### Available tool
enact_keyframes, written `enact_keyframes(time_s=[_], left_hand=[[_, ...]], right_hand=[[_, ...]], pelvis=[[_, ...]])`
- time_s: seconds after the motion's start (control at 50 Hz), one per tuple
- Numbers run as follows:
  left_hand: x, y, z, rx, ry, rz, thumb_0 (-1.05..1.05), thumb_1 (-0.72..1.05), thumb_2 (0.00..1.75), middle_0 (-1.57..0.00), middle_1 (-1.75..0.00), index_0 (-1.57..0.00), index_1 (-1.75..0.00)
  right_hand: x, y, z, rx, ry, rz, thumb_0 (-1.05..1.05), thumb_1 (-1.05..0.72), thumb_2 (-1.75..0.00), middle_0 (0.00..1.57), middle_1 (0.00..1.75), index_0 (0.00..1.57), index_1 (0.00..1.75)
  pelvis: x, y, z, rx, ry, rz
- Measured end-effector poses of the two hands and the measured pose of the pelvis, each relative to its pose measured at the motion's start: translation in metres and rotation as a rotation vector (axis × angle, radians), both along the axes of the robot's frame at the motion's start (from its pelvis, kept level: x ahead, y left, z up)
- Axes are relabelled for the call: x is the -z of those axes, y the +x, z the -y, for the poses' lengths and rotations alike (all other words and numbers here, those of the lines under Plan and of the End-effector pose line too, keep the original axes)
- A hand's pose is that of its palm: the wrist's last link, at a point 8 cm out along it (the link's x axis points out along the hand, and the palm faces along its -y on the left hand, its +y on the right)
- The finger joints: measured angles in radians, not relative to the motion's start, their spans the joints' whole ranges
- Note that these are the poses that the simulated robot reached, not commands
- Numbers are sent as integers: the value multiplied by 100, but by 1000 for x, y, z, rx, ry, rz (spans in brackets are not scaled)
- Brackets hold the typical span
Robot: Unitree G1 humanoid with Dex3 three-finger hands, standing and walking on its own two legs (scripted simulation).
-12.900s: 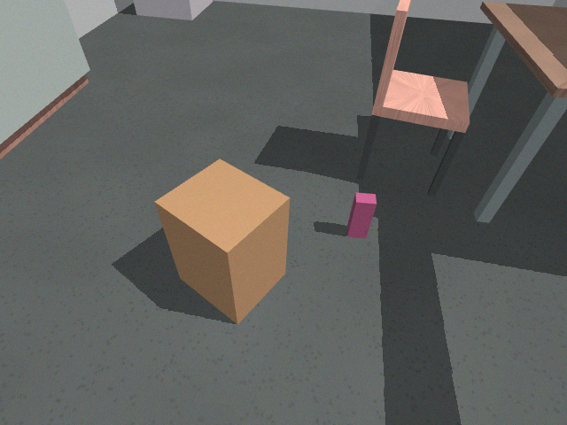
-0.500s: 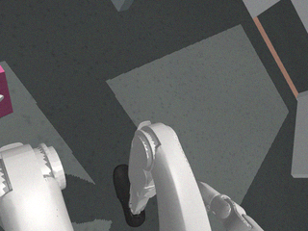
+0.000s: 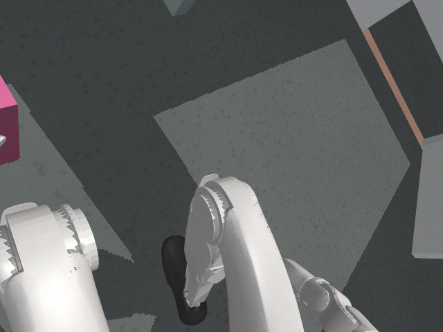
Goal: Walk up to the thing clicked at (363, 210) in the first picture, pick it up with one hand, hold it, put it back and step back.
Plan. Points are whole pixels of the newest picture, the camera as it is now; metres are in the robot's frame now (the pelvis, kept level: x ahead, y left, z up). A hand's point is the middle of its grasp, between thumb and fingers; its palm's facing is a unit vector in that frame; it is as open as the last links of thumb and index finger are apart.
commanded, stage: settle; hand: left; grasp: from the side
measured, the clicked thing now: out of the picture +0.46 +0.26 -0.18
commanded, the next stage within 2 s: lift in 1.84 s
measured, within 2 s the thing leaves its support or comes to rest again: leaves its support in 0.36 s
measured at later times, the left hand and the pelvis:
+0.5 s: hand out of the picture +0.42 +0.27 -0.11, palm faces +0.25 -0.97 -0.05, open 10.1 cm; pelvis +0.00 +0.00 +0.01, yaw +1 degrees
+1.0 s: hand out of the picture +0.41 +0.28 +0.00, palm faces +0.24 -0.97 -0.07, open 10.2 cm; pelvis +0.02 -0.02 +0.05, yaw +7 degrees
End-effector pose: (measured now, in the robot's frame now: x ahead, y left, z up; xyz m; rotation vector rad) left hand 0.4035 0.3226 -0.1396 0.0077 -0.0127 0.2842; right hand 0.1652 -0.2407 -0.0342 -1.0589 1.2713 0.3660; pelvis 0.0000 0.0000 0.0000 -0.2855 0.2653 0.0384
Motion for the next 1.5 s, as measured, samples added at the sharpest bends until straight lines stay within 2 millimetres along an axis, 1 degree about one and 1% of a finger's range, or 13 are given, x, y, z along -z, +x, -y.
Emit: enact_keyframes(time_s=[0.24, 0.38, 0.44, 0.5, 0.7, 0.8, 0.98, 1.16, 1.34, 1.5], left_hand=[[-2, -1, 4, 14, 8, -12, 2, -25, 85, -72, -95, -68, -98], [-9, -9, 7, 29, 15, -34, 2, -26, 86, -72, -95, -68, -98], [-19, -13, 6, 31, 23, -35, 2, -26, 86, -73, -95, -69, -97], [-33, -16, 3, 30, 37, -34, 2, -26, 86, -73, -95, -69, -97], [-95, -16, -11, 24, 73, -18, 2, -28, 89, -73, -95, -69, -97], [-117, -17, -11, 28, 62, -33, 2, -29, 91, -73, -96, -69, -97], [-138, -24, -1, 39, 50, -74, 2, -32, 95, -73, -97, -69, -99], [-162, -16, 3, 36, 50, -70, 2, -36, 101, -73, -99, -70, -100], [-182, -9, 5, 31, 44, -71, 2, -40, 107, -74, -101, -71, -101], [-189, -12, 9, 36, 35, -90, 2, -43, 111, -74, -102, -71, -103]], right_hand=[[1, -6, 1, 33, 10, -9, -1, -91, -90, 20, 30, 20, 30], [3, -10, 3, 84, 29, -13, -1, -91, -90, 20, 30, 20, 30], [3, -11, 5, 114, 41, -10, 0, -91, -90, 20, 30, 20, 30], [5, -11, 6, 144, 58, -5, 0, -91, -90, 20, 30, 20, 30], [12, -9, 9, 273, 148, 44, 0, -91, -90, 20, 30, 20, 30], [15, -4, 10, 330, 194, 68, 0, -91, -90, 20, 30, 20, 30], [17, 13, 12, 381, 247, 109, 0, -90, -89, 20, 30, 20, 30], [13, 25, 15, 405, 272, 140, 0, -91, -90, 20, 30, 20, 30], [6, 25, 18, 437, 282, 149, 0, -91, -90, 20, 30, 20, 30], [-1, 19, 21, 460, 282, 154, 0, -92, -90, 20, 30, 20, 30]], pelvis=[[-2, 0, 1, 0, 1, -9], [-6, 2, 2, -6, 10, -32], [-9, 3, 3, -11, 17, -49], [-13, 4, 5, -18, 25, -69], [-26, 8, 8, -41, 56, -147], [-33, 11, 10, -52, 75, -187], [-47, 16, 16, -68, 114, -242], [-59, 20, 20, -78, 137, -278], [-71, 22, 21, -83, 149, -301], [-79, 22, 21, -86, 156, -307]])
